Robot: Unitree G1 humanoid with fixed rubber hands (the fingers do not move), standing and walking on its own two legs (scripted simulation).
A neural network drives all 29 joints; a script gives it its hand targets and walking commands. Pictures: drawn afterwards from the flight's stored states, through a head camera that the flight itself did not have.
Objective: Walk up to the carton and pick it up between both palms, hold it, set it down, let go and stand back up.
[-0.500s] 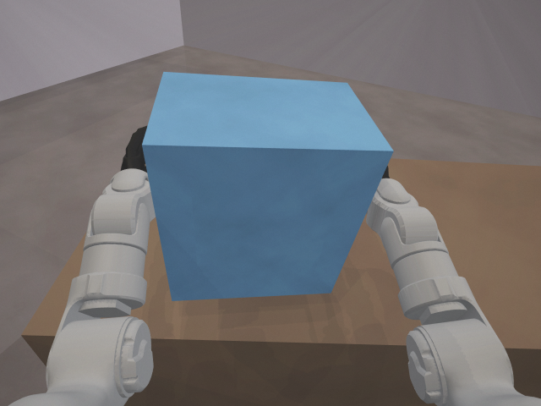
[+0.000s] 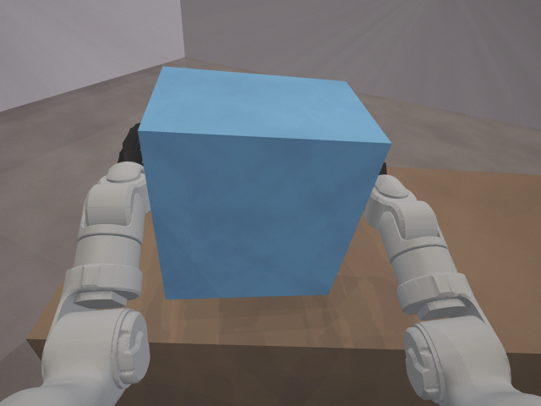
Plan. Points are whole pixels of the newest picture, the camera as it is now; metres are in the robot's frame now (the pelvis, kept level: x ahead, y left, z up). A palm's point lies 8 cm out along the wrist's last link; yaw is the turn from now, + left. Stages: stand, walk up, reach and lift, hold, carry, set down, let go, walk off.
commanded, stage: reach and lift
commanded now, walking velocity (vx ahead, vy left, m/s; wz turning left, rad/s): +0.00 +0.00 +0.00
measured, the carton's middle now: (254, 192) +0.37 +0.04 +0.20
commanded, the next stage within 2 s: hold in 0.62 s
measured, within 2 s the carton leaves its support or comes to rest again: neither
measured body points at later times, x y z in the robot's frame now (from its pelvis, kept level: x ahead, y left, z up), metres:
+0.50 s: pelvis +0.00 +0.00 +0.00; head -0.07 +0.01 +0.44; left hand +0.38 +0.22 +0.23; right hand +0.40 -0.13 +0.23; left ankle +0.00 +0.13 -0.74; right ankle +0.05 -0.11 -0.74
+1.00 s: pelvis -0.01 +0.00 +0.00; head -0.10 +0.00 +0.44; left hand +0.36 +0.21 +0.26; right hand +0.38 -0.14 +0.26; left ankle +0.00 +0.13 -0.74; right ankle +0.05 -0.11 -0.74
